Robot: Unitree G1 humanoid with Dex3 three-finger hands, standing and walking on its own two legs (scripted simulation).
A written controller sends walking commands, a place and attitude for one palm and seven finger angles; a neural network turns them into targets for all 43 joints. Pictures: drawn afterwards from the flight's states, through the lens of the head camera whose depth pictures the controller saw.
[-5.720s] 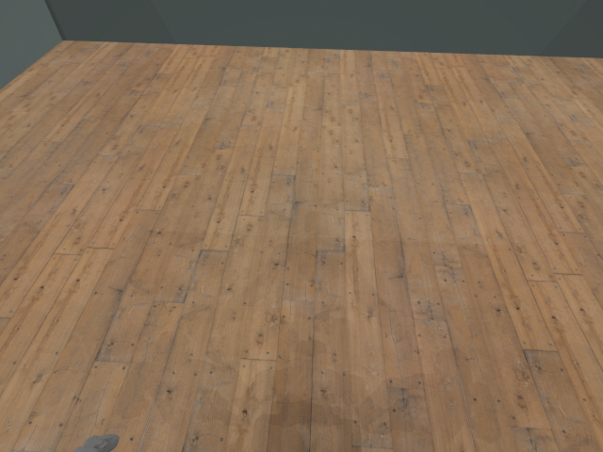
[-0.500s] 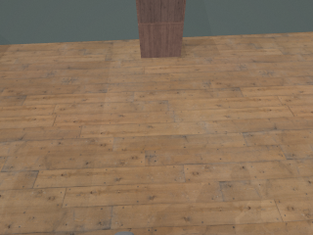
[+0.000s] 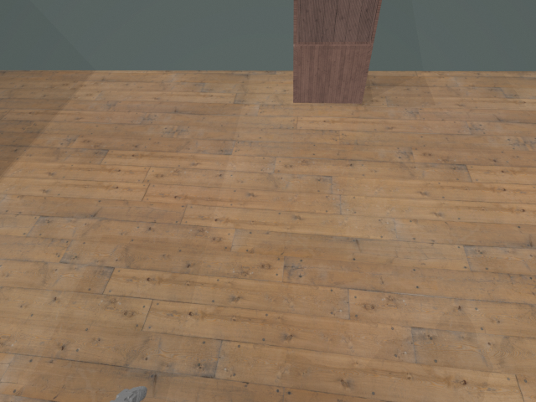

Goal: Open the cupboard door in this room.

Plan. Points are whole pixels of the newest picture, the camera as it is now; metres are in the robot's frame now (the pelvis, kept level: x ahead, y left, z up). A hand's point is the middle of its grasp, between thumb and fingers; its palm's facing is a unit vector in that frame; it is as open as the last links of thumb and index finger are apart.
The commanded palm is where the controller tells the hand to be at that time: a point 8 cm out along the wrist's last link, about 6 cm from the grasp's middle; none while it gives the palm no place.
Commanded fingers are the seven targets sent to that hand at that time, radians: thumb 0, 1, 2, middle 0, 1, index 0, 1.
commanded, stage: stand and wait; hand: left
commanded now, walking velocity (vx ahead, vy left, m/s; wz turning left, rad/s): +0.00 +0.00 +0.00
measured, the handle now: out of the picture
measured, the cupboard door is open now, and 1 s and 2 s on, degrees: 0 0 0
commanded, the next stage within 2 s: turn or walk to find it in 0.20 s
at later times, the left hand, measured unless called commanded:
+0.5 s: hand out of the picture -0.03 +0.21 -0.17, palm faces +0.19 -0.96 -0.22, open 7.4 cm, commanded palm none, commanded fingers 0.00 0.90 0.90 -0.20 -0.30 -0.20 -0.30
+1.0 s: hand out of the picture -0.06 +0.16 -0.16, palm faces +0.27 -0.94 -0.22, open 7.3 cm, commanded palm none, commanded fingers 0.00 0.90 0.90 -0.20 -0.30 -0.20 -0.30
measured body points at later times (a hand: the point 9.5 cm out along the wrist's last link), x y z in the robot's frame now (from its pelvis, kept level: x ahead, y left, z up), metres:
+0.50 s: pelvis -0.02 +0.01 +0.01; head +0.00 +0.03 +0.46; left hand -0.04 +0.26 -0.15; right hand +0.06 -0.21 -0.14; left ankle -0.04 +0.12 -0.73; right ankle -0.02 -0.11 -0.69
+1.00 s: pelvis -0.04 -0.02 +0.01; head -0.03 -0.03 +0.46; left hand -0.08 +0.21 -0.14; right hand +0.06 -0.25 -0.15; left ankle -0.10 +0.11 -0.71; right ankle -0.02 -0.12 -0.73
